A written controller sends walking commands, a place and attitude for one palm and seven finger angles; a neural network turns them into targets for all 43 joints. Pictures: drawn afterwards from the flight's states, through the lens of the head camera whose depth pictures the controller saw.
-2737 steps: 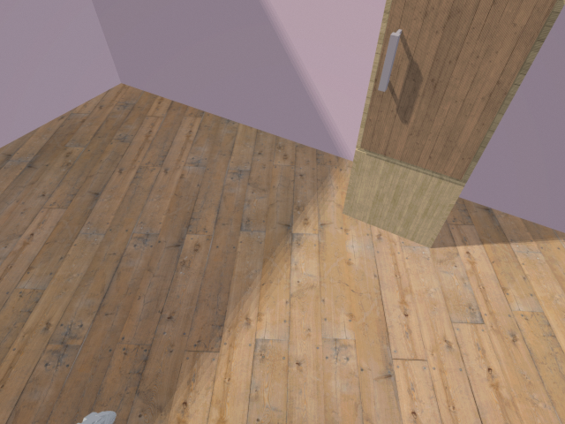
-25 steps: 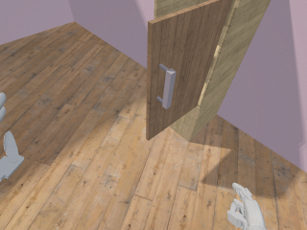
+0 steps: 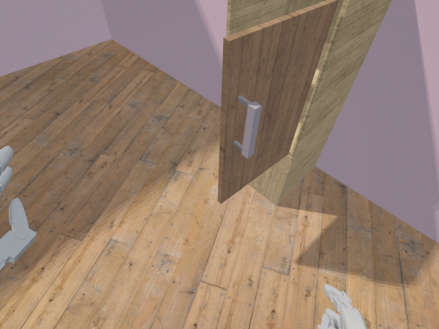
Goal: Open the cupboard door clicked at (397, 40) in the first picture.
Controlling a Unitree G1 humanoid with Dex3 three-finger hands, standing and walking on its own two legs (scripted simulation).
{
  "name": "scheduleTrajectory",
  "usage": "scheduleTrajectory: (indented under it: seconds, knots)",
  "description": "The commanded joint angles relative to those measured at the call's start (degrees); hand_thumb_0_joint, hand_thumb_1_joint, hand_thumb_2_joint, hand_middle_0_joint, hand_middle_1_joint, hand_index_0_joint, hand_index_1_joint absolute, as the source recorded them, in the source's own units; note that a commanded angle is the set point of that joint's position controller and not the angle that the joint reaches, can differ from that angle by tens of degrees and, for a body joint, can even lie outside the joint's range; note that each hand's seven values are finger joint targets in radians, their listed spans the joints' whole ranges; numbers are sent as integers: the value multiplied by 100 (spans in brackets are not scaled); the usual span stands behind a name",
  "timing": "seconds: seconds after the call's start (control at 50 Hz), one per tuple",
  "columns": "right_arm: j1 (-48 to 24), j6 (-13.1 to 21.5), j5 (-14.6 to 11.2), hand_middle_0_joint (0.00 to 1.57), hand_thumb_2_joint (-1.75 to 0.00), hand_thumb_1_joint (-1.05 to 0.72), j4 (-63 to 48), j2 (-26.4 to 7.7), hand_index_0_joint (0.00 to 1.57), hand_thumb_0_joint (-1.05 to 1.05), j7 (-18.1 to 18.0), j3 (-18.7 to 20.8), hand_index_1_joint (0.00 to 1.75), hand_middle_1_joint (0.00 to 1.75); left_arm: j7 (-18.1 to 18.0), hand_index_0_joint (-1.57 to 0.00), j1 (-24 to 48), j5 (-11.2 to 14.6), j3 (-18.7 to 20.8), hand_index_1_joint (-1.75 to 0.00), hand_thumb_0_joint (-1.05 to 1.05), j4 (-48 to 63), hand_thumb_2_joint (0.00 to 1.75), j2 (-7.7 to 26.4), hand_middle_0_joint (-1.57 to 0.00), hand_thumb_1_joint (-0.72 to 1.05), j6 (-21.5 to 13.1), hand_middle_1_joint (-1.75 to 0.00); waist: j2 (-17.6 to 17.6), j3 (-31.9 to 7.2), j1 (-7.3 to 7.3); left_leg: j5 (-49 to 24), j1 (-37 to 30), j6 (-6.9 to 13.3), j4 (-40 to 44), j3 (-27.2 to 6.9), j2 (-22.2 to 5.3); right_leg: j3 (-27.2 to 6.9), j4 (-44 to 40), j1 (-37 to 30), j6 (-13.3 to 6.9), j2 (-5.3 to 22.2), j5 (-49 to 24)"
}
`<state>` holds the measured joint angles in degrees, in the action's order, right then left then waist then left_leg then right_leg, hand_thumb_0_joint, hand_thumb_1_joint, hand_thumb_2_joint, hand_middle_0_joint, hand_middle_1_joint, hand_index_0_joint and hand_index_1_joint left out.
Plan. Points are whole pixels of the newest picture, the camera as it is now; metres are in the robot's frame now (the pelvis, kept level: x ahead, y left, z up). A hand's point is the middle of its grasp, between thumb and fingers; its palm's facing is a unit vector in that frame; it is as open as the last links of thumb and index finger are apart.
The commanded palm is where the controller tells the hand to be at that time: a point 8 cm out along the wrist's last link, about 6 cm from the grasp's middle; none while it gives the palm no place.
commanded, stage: stop stepping back and stand still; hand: left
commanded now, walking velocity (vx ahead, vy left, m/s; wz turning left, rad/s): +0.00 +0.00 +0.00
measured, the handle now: (245, 127) +0.59 -0.03 +0.01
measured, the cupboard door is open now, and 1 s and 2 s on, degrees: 85 85 85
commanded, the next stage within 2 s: let the arm hang, fingers relaxed in 0.26 s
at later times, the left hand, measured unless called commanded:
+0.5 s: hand (76, 284) +0.19 +0.28 -0.03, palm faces +0.12 -0.87 -0.48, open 7.4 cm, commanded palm none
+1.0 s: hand out of the picture -0.02 +0.17 -0.17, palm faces +0.06 -0.97 -0.23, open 7.3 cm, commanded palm none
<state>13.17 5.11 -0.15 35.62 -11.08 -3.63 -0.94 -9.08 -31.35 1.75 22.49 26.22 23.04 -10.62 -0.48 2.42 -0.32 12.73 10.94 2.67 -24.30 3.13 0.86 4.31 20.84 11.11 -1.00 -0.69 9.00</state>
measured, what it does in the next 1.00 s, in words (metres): stands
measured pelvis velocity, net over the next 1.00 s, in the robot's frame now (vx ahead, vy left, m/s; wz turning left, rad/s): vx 0.01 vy -0.01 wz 0.05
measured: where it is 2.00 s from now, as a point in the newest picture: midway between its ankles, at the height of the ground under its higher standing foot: outside the picture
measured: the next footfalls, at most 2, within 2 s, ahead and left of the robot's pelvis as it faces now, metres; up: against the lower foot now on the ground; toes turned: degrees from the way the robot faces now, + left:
none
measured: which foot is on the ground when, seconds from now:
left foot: down 0.00-1.00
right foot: down 0.00-1.00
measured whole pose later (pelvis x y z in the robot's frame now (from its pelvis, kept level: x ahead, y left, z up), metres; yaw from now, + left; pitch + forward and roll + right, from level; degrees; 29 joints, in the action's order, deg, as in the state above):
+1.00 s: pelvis +0.01 -0.01 +0.00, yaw +3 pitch -1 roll +0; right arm 16.4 -1.2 0.9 63.8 -8.9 -1.3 -1.1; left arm -1.4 -16.9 -0.6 0.0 -64.9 9.8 0.1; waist -1.9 3.3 0.3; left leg 12.6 9.9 2.1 -23.8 0.7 2.1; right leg 4.3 23.9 11.0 -2.1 -0.5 11.8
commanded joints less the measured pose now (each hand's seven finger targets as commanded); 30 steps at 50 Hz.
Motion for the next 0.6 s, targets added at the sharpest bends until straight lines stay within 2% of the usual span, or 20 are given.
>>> scheduleTrajectory:
  seconds: [0.0, 0.04, 0.12, 0.14, 0.2, 0.24, 0.26, 0.32, 0.34, 0.36, 0.38, 0.4, 0.42, 0.44, 0.48, 0.5, 0.52, 0.54, 0.56, 0.58]
  knots:
    - [-580, 298, -5, 20, -90, -90, -905, -796, 20, 0, -53, 302, 30, 30, -93, -20, -5, 57, 660, -30, 0, 849, 90, 843, -20, 90, -290, -30, -248, -479, -25, -28, 890, -225, 815, -633, -476, -549, -160, -932, 142, 184, -344]
    - [-629, 308, -6, 20, -90, -90, -894, -813, 20, 0, -63, 324, 30, 30, -81, -20, 1, 41, 736, -30, 0, 826, 90, 938, -20, 90, -300, -30, -268, -441, -40, 70, 921, -225, 857, -636, -489, -529, -177, -896, 154, 176, -269]
    - [-588, 306, -13, 20, -90, -90, -935, -825, 20, 0, -69, 317, 30, 30, -79, -20, 164, 20, 661, -30, 0, 995, 90, 911, -20, 90, -330, -30, -316, -503, -40, 140, 1029, -184, 935, -673, -504, -483, -31, -1054, 177, 124, -324]
    - [-625, 334, -1, 20, -90, -90, -935, -838, 20, 0, -79, 336, 30, 30, -81, -20, 246, -5, 755, -30, 0, 1148, 90, 1044, -20, 90, -357, -30, -386, -555, -51, 88, 983, -195, 917, -675, -493, -478, -16, -1081, 170, 123, -393]
    - [-576, 355, 2, 20, -90, -90, -971, -820, 20, 0, -85, 322, 30, 30, -97, -20, 250, -3, 690, -30, 0, 1251, 90, 955, -20, 90, -382, -30, -428, -641, -60, -128, 961, -188, 887, -687, -504, -449, 113, -1200, 173, 121, -587]
    - [-604, 393, 19, 20, -90, -90, -961, -824, 20, 0, -90, 335, 30, 30, -111, -20, 230, -8, 801, -30, 0, 1363, 90, 1079, -20, 90, -405, -30, -581, -710, -63, -341, 867, -219, 788, -663, -477, -463, 113, -1187, 152, 152, -748]
    - [-572, 392, 13, 20, -90, -90, -969, -799, 20, 0, -83, 320, 30, 30, -109, -20, 230, -1, 692, -30, 0, 1382, 90, 954, -20, 90, -413, -30, -574, -714, -50, -503, 849, -239, 749, -672, -478, -447, 147, -1224, 142, 167, -841]
    - [-534, 371, 8, 20, -90, -90, -944, -815, 20, 0, -78, 333, 30, 30, -115, -20, 97, 25, 739, -30, 0, 1187, 90, 936, -20, 90, -403, -30, -450, -757, -55, -633, 773, -265, 707, -645, -486, -449, 137, -1171, 144, 153, -873]
    - [-933, 774, -124, 20, -90, -90, 560, -1380, 20, 0, 456, 520, 30, 30, 610, -20, 525, -252, -1939, -30, 0, -3407, 90, -149, -20, 90, 241, -30, -79, -40, 267, -1731, 655, -297, -332, -701, -544, -158, 639, 337, -9, 567, -854]
    - [-289, 293, -13, 20, -90, -90, 682, -1615, 20, 0, 490, 583, 30, 30, 783, -20, 685, -286, -1529, -30, 0, -3654, 90, 35, -20, 90, 789, -30, -212, -447, 163, -2504, 224, -347, -300, -705, -673, -534, 555, 501, -131, 721, -648]
    - [-198, 137, -18, 20, -90, -90, 477, -1596, 20, 0, 458, 584, 30, 30, 815, -20, 703, -269, -1512, -30, 0, -3468, 90, 35, -20, 90, 971, -30, -361, -461, 164, -2741, 103, -312, -345, -727, -745, -368, 747, 643, -137, 576, -237]
    - [-246, 84, 46, 20, -90, -90, 548, -1575, 20, 0, 429, 580, 30, 30, 818, -20, 854, -317, -1540, -30, 0, -3649, 90, -66, -20, 90, 984, -30, -470, -595, 180, -2477, 402, -107, -154, -996, -939, -243, 1168, 622, -128, 425, 322]
    - [-327, 9, 74, 20, -90, -90, 539, -1608, 20, 0, 398, 523, 30, 30, 823, -20, 1087, -353, -1581, -30, 0, -3903, 90, -17, -20, 90, 974, -30, -340, -516, 173, -2368, 673, 111, 125, -1326, -1076, -298, 1538, 522, -93, 274, 684]
    - [-387, -39, 108, 20, -90, -90, 551, -1600, 20, 0, 382, 489, 30, 30, 820, -20, 1223, -376, -1629, -30, 0, -4180, 90, 67, -20, 90, 945, -30, 116, -581, 112, -2579, 610, 260, 197, -1473, -1134, -476, 1654, 380, -105, 234, 971]
    - [-561, -115, 166, 20, -90, -90, 680, -1621, 20, 0, 355, 434, 30, 30, 825, -20, 1341, -386, -1700, -30, 0, -4903, 90, 66, -20, 90, 967, -30, 571, -662, -3, -2310, 699, 418, 166, -1574, -1197, -583, 1520, 129, -80, 323, 726]
    - [-634, -156, 161, 20, -90, -90, 743, -1573, 20, 0, 352, 415, 30, 30, 826, -20, 1333, -395, -1727, -30, 0, -5286, 90, 79, -20, 90, 965, -30, 743, -776, -90, -2203, 681, 367, 35, -1447, -1060, -653, 1244, -120, -82, 399, 162]
    - [-663, -204, 150, 20, -90, -90, 826, -1450, 20, 0, 352, 384, 30, 30, 826, -20, 1384, -398, -1762, -30, 0, -5640, 90, 101, -20, 90, 972, -30, 969, -832, -108, -1770, 647, 222, -98, -1242, -801, -810, 933, -261, -99, 526, -283]
    - [-646, -262, 128, 20, -90, -90, 885, -1344, 20, 0, 363, 349, 30, 30, 828, -20, 1499, -394, -1825, -30, 0, -5929, 90, 166, -20, 90, 972, -30, 1050, -811, -62, -1222, 554, 63, -259, -968, -511, -1042, 641, -205, -202, 772, -579]
    - [-511, -336, 116, 20, -90, -90, 1009, -1129, 20, 0, 365, 300, 30, 30, 829, -20, 1679, -367, -1902, -30, 0, -6217, 90, 118, -20, 90, 991, -30, 1138, -776, 62, -574, 383, -44, -382, -738, -276, -1268, 389, -23, -334, 1064, -587]
    - [-373, -411, 129, 20, -90, -90, 1168, -966, 20, 0, 358, 249, 30, 30, 825, -20, 1853, -333, -1968, -30, 0, -6459, 90, 41, -20, 90, 1006, -30, 1045, -696, 152, -193, 144, -109, -449, -622, -137, -1439, 166, 288, -462, 1220, -304]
